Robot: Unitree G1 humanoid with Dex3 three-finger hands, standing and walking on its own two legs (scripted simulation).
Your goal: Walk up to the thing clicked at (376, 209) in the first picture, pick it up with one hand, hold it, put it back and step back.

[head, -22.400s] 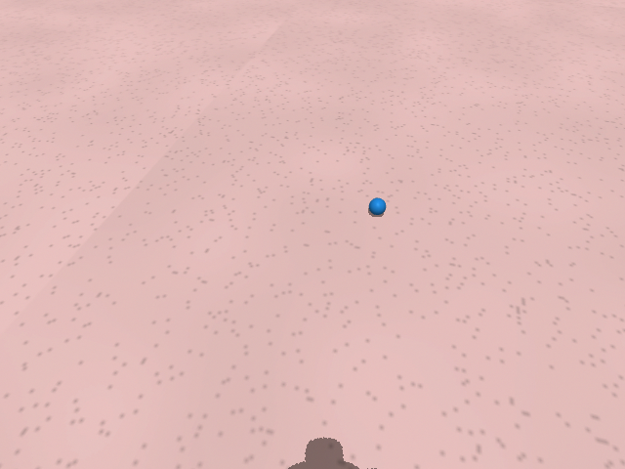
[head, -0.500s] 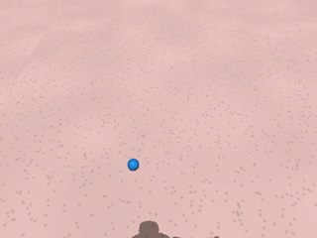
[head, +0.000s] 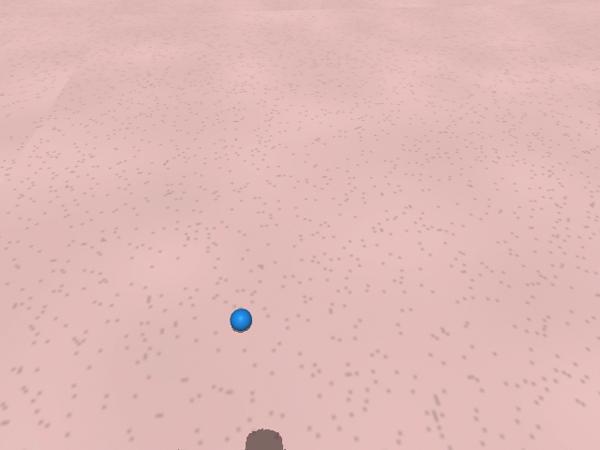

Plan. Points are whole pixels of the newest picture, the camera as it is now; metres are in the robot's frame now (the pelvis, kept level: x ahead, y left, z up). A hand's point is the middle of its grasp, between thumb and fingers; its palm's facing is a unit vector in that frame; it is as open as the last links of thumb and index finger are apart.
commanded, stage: walk up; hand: left
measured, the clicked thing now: (241, 319) +0.72 +0.21 -0.74
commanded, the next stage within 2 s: stand in 0.28 s
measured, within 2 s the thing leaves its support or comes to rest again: neither
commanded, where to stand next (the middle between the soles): +0.36 -0.03 m, yaw -1 degrees
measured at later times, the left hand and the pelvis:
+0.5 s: hand out of the picture +0.07 +0.25 -0.15, palm faces +0.01 -0.95 -0.32, open 7.4 cm; pelvis +0.00 +0.00 +0.01, yaw +0 degrees
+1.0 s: hand out of the picture +0.05 +0.26 -0.15, palm faces -0.04 -0.94 -0.34, open 7.4 cm; pelvis -0.01 +0.01 +0.01, yaw +0 degrees
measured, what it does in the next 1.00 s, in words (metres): stands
